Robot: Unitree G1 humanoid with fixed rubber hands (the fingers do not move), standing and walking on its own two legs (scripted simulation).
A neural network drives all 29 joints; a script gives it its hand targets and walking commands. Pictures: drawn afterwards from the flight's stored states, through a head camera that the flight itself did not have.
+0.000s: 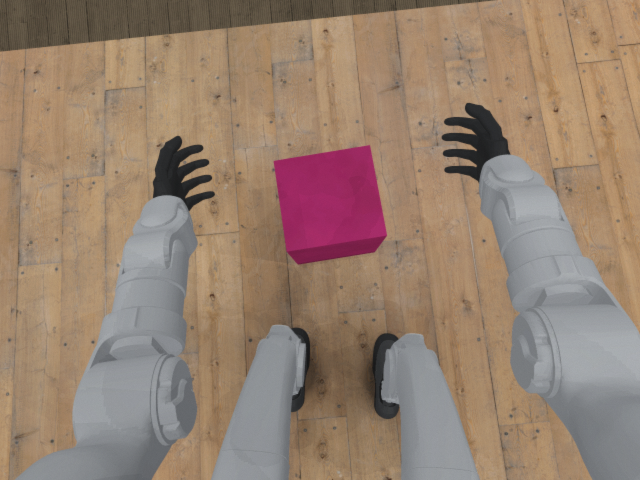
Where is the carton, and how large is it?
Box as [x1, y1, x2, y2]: [274, 145, 386, 264]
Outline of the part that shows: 369,145 274,161 286,250 298,264 372,252 376,249 385,237 386,232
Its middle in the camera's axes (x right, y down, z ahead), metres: +0.02 -0.08 +0.93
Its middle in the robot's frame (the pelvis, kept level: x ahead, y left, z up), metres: +0.52 +0.05 -0.53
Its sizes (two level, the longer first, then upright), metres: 0.210 0.200 0.250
